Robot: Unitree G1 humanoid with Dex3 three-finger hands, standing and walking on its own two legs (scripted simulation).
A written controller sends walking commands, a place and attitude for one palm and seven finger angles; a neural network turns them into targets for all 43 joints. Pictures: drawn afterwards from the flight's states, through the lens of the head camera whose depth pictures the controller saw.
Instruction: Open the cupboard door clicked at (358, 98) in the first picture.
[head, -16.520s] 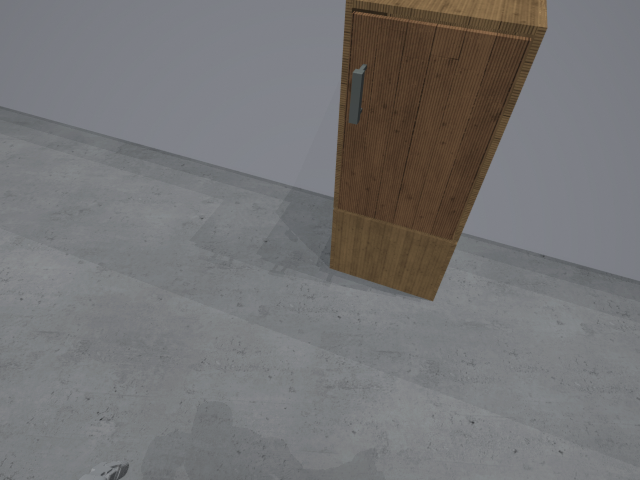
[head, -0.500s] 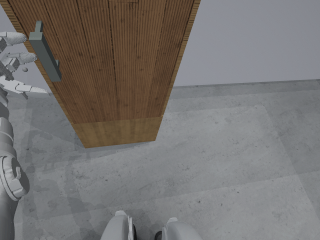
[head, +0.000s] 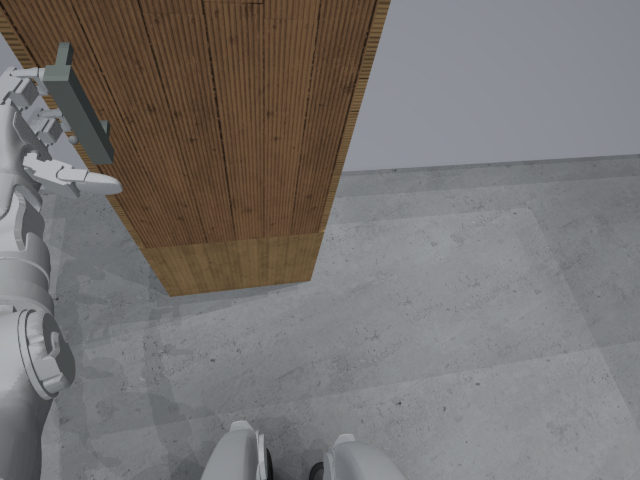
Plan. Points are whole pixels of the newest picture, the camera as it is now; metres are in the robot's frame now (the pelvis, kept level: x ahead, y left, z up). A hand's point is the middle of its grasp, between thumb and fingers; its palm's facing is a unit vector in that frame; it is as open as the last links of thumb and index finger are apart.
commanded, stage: slide the fingers in behind the handle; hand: left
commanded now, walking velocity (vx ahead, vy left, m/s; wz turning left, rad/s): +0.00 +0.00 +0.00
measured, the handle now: (85, 107) +0.54 +0.26 +0.08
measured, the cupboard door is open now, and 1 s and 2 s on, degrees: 0 0 15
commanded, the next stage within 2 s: close the thumb around the handle in 0.62 s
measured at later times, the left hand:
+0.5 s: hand (91, 139) +0.50 +0.24 +0.08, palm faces +0.13 -0.99 +0.00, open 13.8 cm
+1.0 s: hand (92, 137) +0.50 +0.24 +0.08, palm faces +0.12 -0.99 +0.01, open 11.7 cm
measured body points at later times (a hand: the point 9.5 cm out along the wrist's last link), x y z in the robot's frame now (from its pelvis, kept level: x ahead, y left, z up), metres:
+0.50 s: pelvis +0.00 -0.01 +0.00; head +0.12 +0.03 +0.43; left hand +0.48 +0.30 +0.08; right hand +0.01 -0.28 -0.10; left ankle +0.03 +0.06 -0.67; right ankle -0.02 -0.10 -0.67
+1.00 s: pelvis +0.00 +0.00 +0.00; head +0.12 +0.03 +0.43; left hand +0.48 +0.30 +0.08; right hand +0.00 -0.28 -0.10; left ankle +0.03 +0.06 -0.67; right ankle -0.02 -0.10 -0.67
